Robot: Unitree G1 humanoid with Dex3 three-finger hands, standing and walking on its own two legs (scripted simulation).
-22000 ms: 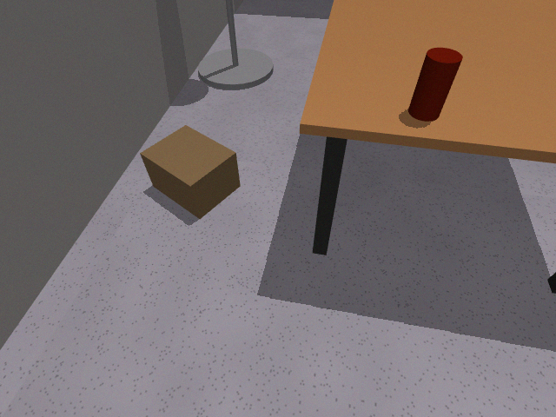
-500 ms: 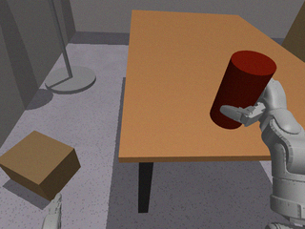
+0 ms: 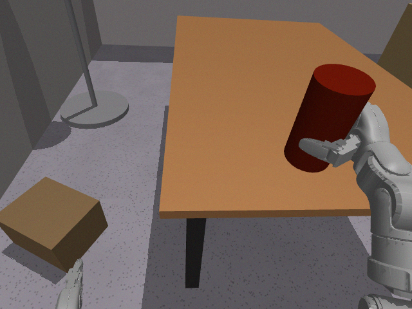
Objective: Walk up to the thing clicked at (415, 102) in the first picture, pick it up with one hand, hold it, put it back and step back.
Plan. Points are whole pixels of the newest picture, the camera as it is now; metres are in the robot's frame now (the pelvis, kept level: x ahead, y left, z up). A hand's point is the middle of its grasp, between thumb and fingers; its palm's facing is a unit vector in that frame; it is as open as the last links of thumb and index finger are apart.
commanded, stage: hold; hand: right
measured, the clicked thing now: (322, 122) +0.33 -0.16 +0.26
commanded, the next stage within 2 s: crouch in 1.66 s
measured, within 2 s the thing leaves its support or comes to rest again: neither
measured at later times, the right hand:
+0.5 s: hand (324, 129) +0.33 -0.17 +0.24, palm faces +0.12 +0.99 -0.03, open 11.1 cm
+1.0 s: hand (326, 134) +0.32 -0.17 +0.24, palm faces +0.12 +0.99 -0.04, open 11.1 cm
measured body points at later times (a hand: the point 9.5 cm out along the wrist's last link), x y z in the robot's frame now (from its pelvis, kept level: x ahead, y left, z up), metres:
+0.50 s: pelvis +0.01 +0.00 +0.00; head -0.04 +0.03 +0.45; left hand +0.18 +0.26 -0.07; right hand +0.32 -0.22 +0.25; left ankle +0.01 +0.14 -0.73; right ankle +0.02 -0.14 -0.73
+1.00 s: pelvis +0.00 +0.00 +0.00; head -0.04 +0.04 +0.45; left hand +0.17 +0.26 -0.07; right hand +0.31 -0.22 +0.24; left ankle +0.01 +0.14 -0.73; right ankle +0.02 -0.14 -0.73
